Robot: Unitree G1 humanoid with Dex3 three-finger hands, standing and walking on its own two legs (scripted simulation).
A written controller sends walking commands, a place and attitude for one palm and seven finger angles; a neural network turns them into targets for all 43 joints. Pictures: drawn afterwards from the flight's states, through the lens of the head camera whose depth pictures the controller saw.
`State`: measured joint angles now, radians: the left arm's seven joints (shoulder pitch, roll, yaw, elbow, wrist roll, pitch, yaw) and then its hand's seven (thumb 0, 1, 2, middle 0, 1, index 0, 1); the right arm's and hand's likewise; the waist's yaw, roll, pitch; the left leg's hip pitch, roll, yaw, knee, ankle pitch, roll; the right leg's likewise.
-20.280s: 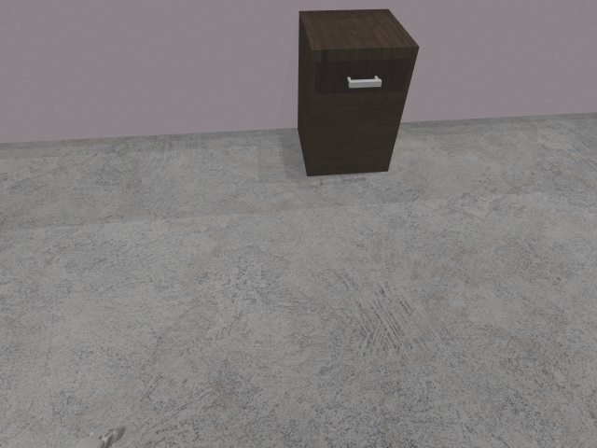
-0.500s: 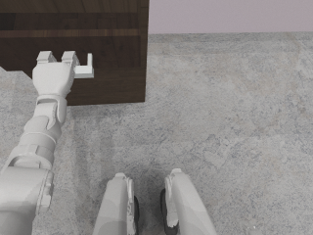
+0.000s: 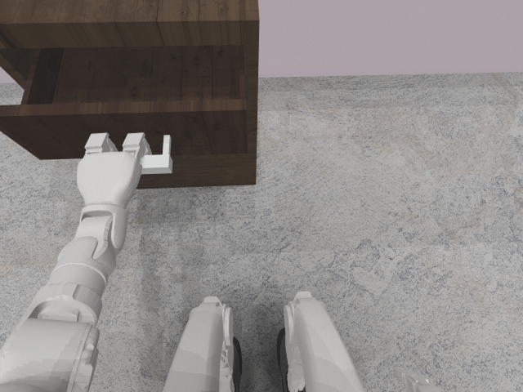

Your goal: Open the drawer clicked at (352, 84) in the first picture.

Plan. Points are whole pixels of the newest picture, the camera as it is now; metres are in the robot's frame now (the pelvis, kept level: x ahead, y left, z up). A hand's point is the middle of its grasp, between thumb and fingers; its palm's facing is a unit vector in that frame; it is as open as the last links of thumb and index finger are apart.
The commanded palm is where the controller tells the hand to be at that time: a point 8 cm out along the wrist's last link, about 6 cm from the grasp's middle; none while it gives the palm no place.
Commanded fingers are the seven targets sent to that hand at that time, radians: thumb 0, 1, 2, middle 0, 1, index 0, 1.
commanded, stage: pull the drawer open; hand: left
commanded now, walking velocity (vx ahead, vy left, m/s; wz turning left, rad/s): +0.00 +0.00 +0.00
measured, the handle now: (130, 153) +0.49 +0.22 -0.05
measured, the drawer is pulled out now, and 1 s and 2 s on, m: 0.12 0.21 0.29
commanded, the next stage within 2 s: none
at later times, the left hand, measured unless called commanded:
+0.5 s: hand (123, 211) +0.39 +0.23 -0.08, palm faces -0.02 -0.06 -1.00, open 5.5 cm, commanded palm +0.36 +0.23 -0.03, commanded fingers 0.00 0.90 0.90 -0.40 -1.35 -0.40 -1.35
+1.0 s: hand (121, 235) +0.35 +0.23 -0.08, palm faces -0.03 -0.06 -1.00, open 5.5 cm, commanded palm +0.32 +0.23 -0.03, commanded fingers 0.00 0.90 0.90 -0.40 -1.35 -0.40 -1.35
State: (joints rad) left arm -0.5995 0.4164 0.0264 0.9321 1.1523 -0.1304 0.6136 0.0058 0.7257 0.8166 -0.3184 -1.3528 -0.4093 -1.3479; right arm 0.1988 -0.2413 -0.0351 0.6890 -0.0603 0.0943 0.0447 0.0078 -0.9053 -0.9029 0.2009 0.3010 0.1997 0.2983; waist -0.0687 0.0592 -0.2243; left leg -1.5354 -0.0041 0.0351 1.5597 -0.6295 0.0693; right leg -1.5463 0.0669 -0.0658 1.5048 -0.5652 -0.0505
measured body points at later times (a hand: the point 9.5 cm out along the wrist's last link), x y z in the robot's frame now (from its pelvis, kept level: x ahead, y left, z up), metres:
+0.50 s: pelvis +0.00 +0.00 +0.01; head +0.17 +0.00 +0.42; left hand +0.39 +0.23 -0.02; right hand +0.12 -0.26 -0.14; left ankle +0.03 +0.08 -0.55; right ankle +0.05 -0.09 -0.55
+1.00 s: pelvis +0.00 +0.00 +0.01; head +0.16 +0.00 +0.43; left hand +0.35 +0.23 -0.02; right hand +0.15 -0.25 -0.14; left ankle +0.03 +0.08 -0.55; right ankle +0.05 -0.09 -0.55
